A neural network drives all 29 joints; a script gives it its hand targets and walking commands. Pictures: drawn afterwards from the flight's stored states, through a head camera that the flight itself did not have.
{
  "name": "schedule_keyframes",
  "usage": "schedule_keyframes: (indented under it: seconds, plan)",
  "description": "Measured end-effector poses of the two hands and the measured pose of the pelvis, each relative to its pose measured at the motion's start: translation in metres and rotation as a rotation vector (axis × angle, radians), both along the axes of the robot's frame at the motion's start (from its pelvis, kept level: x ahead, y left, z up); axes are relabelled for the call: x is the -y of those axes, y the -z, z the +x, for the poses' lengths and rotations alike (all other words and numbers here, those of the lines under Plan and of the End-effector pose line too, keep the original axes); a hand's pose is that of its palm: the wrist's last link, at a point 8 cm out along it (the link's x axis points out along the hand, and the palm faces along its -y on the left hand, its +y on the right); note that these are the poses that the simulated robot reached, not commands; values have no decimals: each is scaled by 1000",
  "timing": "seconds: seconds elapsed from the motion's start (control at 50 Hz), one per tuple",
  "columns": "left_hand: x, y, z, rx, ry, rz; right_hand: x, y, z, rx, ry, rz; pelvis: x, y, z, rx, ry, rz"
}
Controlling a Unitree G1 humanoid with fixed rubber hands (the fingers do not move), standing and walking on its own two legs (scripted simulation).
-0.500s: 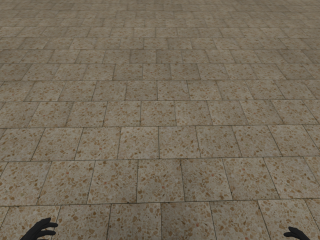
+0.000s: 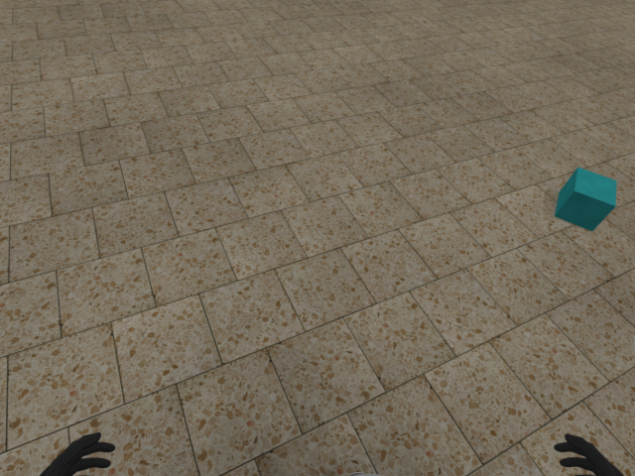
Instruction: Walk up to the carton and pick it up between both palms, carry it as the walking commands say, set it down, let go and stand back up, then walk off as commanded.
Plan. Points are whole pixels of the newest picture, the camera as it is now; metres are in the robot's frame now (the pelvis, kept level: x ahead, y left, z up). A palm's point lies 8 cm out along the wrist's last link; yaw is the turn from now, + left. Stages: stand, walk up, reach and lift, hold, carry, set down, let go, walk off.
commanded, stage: walk up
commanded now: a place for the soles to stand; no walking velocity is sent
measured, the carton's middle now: (585, 198) +1.39 -1.44 -0.69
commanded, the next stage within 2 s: none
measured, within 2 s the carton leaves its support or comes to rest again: neither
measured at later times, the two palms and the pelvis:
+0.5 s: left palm (170, 305) +0.38 +0.21 -0.05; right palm (610, 441) +0.19 -0.43 -0.09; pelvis +0.18 -0.07 +0.00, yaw -15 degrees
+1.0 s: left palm (270, 183) +0.70 +0.07 -0.08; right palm (606, 370) +0.27 -0.44 -0.04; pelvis +0.41 -0.10 +0.00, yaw -31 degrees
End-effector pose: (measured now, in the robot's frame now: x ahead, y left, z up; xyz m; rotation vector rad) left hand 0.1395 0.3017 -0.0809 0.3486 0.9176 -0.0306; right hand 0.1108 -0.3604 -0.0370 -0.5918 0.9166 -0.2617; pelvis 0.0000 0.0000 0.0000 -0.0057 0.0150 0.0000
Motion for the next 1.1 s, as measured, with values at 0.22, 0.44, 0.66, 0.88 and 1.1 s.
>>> schedule_keyframes:
  seconds: [0.22, 0.44, 0.66, 0.88, 1.1]
  plan:
    - [76, -14, 171, 80, 274, -11, 36, 19, -44, -77, 281, 26, 22, 4, 70, 1, 184, 26]
    - [106, -21, 242, 76, 232, 118, 63, 54, 35, -102, 280, 142, 68, 9, 154, -7, 262, 36]
    - [85, -15, 284, -25, 183, 125, 67, 38, 166, -36, 212, 136, 70, 2, 257, 7, 304, 12]
    - [153, 20, 459, -28, 446, 41, 68, 14, 186, -10, 449, 62, 75, 9, 364, -5, 469, 15]
    - [301, -17, 628, 137, 698, -15, 98, 21, 172, -53, 669, 75, 128, 7, 446, 30, 600, 19]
